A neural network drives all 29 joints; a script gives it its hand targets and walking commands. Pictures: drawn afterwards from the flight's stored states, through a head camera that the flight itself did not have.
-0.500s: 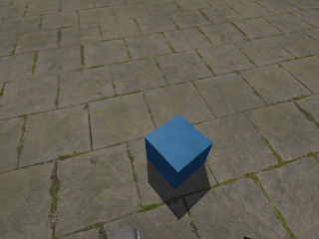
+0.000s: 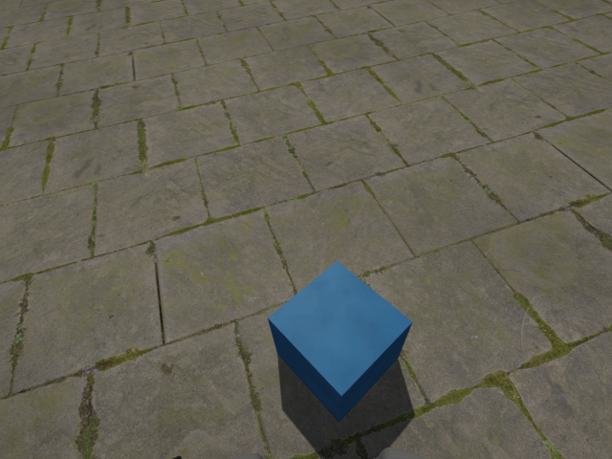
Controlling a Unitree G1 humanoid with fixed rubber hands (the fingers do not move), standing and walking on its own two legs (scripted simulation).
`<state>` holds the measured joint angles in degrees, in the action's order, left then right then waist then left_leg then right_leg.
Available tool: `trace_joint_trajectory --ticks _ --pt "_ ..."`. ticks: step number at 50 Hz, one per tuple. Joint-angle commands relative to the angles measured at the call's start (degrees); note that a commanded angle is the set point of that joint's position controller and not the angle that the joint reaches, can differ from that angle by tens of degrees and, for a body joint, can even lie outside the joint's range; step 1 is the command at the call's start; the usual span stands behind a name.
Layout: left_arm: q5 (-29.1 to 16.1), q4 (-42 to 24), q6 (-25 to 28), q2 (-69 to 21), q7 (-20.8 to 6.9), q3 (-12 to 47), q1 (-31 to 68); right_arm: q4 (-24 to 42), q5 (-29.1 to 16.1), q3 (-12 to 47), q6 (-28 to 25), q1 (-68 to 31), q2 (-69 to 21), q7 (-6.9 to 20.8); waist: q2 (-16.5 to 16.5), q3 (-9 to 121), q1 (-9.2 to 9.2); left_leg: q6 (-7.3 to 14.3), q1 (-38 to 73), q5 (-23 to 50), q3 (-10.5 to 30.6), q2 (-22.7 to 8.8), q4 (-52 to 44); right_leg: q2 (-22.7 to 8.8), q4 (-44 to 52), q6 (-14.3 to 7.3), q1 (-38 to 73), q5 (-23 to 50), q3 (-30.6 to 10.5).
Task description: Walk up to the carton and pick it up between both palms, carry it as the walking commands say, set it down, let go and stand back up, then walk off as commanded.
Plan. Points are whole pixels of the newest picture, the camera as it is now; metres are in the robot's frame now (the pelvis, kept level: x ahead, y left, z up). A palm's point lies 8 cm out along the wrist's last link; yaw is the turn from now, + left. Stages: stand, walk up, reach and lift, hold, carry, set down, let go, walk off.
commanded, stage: walk up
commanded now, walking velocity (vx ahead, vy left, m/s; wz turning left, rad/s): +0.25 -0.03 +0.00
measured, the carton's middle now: (338, 339) +0.52 -0.07 -0.62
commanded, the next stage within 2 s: none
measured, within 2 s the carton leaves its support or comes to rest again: neither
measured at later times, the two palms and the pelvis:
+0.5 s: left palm out of the picture +0.08 +0.22 -0.13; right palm out of the picture +0.13 -0.21 -0.11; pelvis +0.08 +0.01 +0.03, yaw -2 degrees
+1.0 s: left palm out of the picture +0.10 +0.20 -0.12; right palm out of the picture +0.05 -0.18 -0.12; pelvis +0.11 +0.00 +0.03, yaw -2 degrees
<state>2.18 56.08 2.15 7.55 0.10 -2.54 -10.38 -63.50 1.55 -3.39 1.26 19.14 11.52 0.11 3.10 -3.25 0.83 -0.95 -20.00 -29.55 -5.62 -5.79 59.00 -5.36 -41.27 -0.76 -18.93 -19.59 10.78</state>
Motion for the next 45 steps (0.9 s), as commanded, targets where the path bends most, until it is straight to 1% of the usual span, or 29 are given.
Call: trace_joint_trajectory --ticks 1,2,3,4,5,6,7,8,9,10,11,12,13,14,15,22,23,24,26,29,31,32,34,36,39,40,41,42,45 --pt "-0.9 0.5 0.4 9.5 1.5 -2.1 -7.9 7.5 0.5 -0.1 -3.1 -4.1 2.0 0.8 -12.8 -1.6 -2.77 0.3 -14.0 6.4 3.0 -3.4 2.1 -16.2 30.5 -7.9 7.1 4.7 -20.9" --pt "-0.8 0.7 0.9 9.5 1.3 -2.0 -7.4 7.5 -0.1 0.3 -3.0 -3.7 0.3 0.7 -11.2 -1.7 -2.05 0.2 -10.4 3.5 1.5 -3.2 -4.2 -15.7 29.0 -7.9 6.0 11.5 -18.2" --pt "-0.6 1.4 1.3 9.7 1.1 -2.2 -6.3 7.4 0.0 0.7 -3.1 -2.8 -0.2 0.5 -10.9 -0.9 -1.48 -0.3 -7.0 3.1 0.5 -2.2 -9.3 -13.7 26.8 -7.6 5.8 19.7 -14.1" --pt "-0.5 1.9 1.3 9.7 1.1 -2.0 -5.6 7.2 -0.2 1.0 -3.2 -2.7 -0.6 0.3 -11.1 -0.4 -1.29 -0.1 -3.6 2.1 -0.1 -1.7 -15.0 -12.5 23.7 -8.1 6.2 23.6 -12.3" --pt "-0.3 2.8 1.2 10.0 0.9 -1.7 -6.2 6.8 -0.8 1.2 -3.2 -1.1 -1.0 0.1 -11.3 0.7 -0.64 -0.3 -0.2 5.3 -2.2 0.3 -20.8 -11.2 21.1 -8.0 5.5 25.8 -11.8" --pt "-0.9 3.3 1.0 10.0 0.9 -1.4 -5.1 5.2 -0.7 0.9 -3.4 3.2 -1.2 -0.1 -10.1 0.7 1.37 0.3 5.5 13.4 -4.2 1.6 -27.2 -9.8 16.9 -7.0 3.9 26.1 -10.0" --pt "-1.5 3.6 0.6 7.8 1.2 -1.0 -5.1 3.2 -0.3 0.8 -3.7 7.6 -0.1 -0.5 -5.1 2.9 2.79 0.6 13.3 25.0 -1.8 0.8 -31.4 -7.3 11.8 -4.5 0.9 24.7 -7.6" --pt "-2.8 2.8 0.0 3.7 0.9 0.6 -4.1 3.4 -0.5 0.4 -4.0 7.0 3.6 -1.4 3.8 3.2 1.99 1.4 13.4 49.8 6.7 -8.8 -35.6 -2.3 7.7 0.0 1.9 22.8 -4.3" --pt "-3.2 1.7 -1.2 3.4 1.5 1.0 -4.5 6.0 -1.0 -0.2 -3.4 1.0 7.5 -1.5 10.7 4.2 0.20 5.9 7.6 64.9 10.1 -13.1 -35.6 1.9 5.3 2.3 5.8 6.6 -4.2" --pt "-3.0 2.5 -2.2 4.3 2.0 0.3 -5.3 5.7 -0.9 0.9 -3.1 -0.9 5.0 -1.7 12.1 2.9 -0.86 7.9 6.5 67.3 9.8 -12.6 -34.7 1.6 5.8 2.0 6.9 2.7 -5.8" --pt "-2.3 3.9 -2.5 4.4 1.9 0.6 -5.8 5.9 -1.1 1.3 -2.9 -2.5 3.2 -1.8 9.8 4.2 -1.55 6.7 9.3 62.2 7.3 -10.9 -34.6 1.0 9.1 1.3 7.8 3.7 -5.4" --pt "-1.7 5.2 -2.4 4.7 1.7 0.6 -6.1 5.1 -1.2 1.6 -2.7 -3.5 2.7 -2.2 6.7 4.3 -1.75 4.7 9.6 52.7 5.5 -8.6 -35.1 -0.1 12.6 1.1 9.4 9.5 -6.0" --pt "-1.4 6.5 -2.1 5.2 1.6 0.5 -6.7 4.9 -1.3 1.9 -2.5 -4.0 1.0 -2.4 4.1 3.2 -1.84 3.0 9.4 47.4 3.5 -6.5 -34.8 -1.7 14.7 0.8 11.0 17.2 -6.4" --pt "-1.1 7.5 -2.1 5.1 1.7 0.8 -6.5 4.5 -1.3 2.0 -2.2 -3.7 0.5 -2.5 1.9 3.2 -1.08 1.9 10.9 43.0 1.9 -5.0 -34.7 -2.4 15.9 1.0 11.1 21.2 -6.1" --pt "-1.4 7.2 -2.2 4.9 1.7 1.0 -5.3 4.2 -1.2 1.8 -2.0 -3.7 0.8 -2.5 0.4 1.9 -0.58 1.8 11.2 39.4 1.8 -4.2 -35.5 -2.4 17.2 1.0 10.2 21.0 -6.0" --pt "-1.7 9.7 -1.9 4.5 2.6 1.6 -6.4 1.5 -0.9 1.7 -2.3 -2.6 0.8 -2.4 -2.8 2.7 -0.14 1.9 15.4 40.5 1.3 -4.1 -38.1 -3.3 22.4 1.2 13.8 21.3 -6.1" --pt "-1.5 10.0 -2.0 4.1 2.6 1.5 -6.4 0.7 -0.7 1.9 -2.1 -3.2 0.3 -2.4 -3.1 1.6 -0.63 1.8 15.1 39.7 1.5 -4.0 -39.0 -3.3 22.6 1.3 13.8 20.7 -6.1" --pt "-1.6 10.3 -1.9 3.4 2.7 1.9 -7.0 1.0 -0.6 1.5 -2.2 -3.0 0.8 -2.4 -2.3 1.1 0.05 2.0 15.7 38.0 1.3 -4.1 -39.0 -3.3 23.3 1.3 12.9 20.1 -6.6" --pt "-1.4 10.5 -1.9 4.7 2.8 1.4 -7.0 0.4 -0.6 1.9 -2.2 -3.8 0.0 -2.2 -2.9 1.9 -0.39 1.9 15.8 40.3 1.5 -4.5 -39.5 -3.2 23.1 1.4 13.9 20.8 -5.8" --pt "-1.5 11.0 -1.7 4.2 2.8 1.7 -6.7 -0.6 -0.5 1.7 -2.3 -3.2 0.0 -2.4 -0.6 0.1 -0.06 1.6 15.4 38.8 0.8 -3.8 -40.2 -3.3 24.3 0.9 13.1 19.8 -6.7" --pt "-1.5 11.6 -1.7 3.8 2.8 1.8 -7.5 -1.8 -0.6 1.7 -2.2 -1.9 0.0 -2.5 -1.0 0.1 -0.24 1.7 15.4 40.1 0.9 -3.8 -40.5 -3.3 24.0 0.9 14.2 21.5 -6.0" --pt "-1.5 11.5 -1.7 4.5 2.9 1.7 -6.8 -2.2 -0.6 1.9 -2.2 -1.9 0.2 -2.5 -3.0 0.2 -0.20 1.9 14.9 38.8 1.0 -4.0 -41.2 -3.4 24.2 0.8 14.6 21.8 -6.3" --pt "-1.2 12.0 -1.9 3.9 2.9 1.6 -8.1 -2.4 -0.6 2.0 -2.5 -0.8 -0.1 -2.4 -3.9 -0.6 -0.13 1.9 14.4 38.6 1.5 -4.4 -41.4 -3.0 24.4 1.4 14.9 21.3 -5.8" --pt "-1.2 12.6 -2.1 4.6 3.0 1.4 -8.5 -2.7 -0.7 2.2 -2.8 -1.2 0.5 -2.4 -3.7 0.2 0.29 2.0 15.6 39.7 1.3 -5.1 -40.8 -3.0 24.2 1.4 14.7 20.8 -6.2" --pt "-1.1 12.2 -1.9 3.1 3.0 2.1 -8.4 -4.0 -0.6 2.5 -2.7 0.5 -0.4 -2.5 -1.1 -1.5 -0.73 1.7 13.0 37.0 1.3 -3.7 -41.6 -3.2 25.4 0.9 15.6 21.0 -7.0" --pt "-1.2 12.3 -1.7 3.3 3.0 2.1 -8.4 -4.5 -0.7 2.3 -2.5 1.4 -0.5 -2.6 -2.7 -0.5 -0.01 1.9 14.1 37.1 1.4 -3.5 -41.6 -3.3 24.9 0.8 15.7 22.2 -6.7" --pt "-1.2 12.6 -1.5 3.9 3.1 2.0 -8.7 -4.5 -0.7 2.4 -2.6 1.3 -0.4 -2.6 -2.6 -0.5 -0.55 1.9 13.9 37.9 1.4 -3.4 -41.6 -3.2 24.4 0.6 16.3 24.1 -6.7" --pt "-1.4 12.9 -1.4 4.4 3.1 2.0 -9.2 -4.7 -0.9 2.3 -2.6 1.7 -0.1 -2.6 -2.0 0.5 -0.03 1.9 15.0 38.6 1.4 -3.4 -41.2 -3.2 24.0 0.6 15.8 24.5 -6.8" --pt "-1.4 13.0 -1.4 3.3 3.2 2.0 -9.8 -5.4 -0.7 2.5 -2.5 3.5 -1.7 -2.6 -3.5 -1.4 -0.13 1.6 14.2 37.7 1.0 -3.5 -41.1 -2.9 23.9 0.8 15.0 24.7 -6.6"
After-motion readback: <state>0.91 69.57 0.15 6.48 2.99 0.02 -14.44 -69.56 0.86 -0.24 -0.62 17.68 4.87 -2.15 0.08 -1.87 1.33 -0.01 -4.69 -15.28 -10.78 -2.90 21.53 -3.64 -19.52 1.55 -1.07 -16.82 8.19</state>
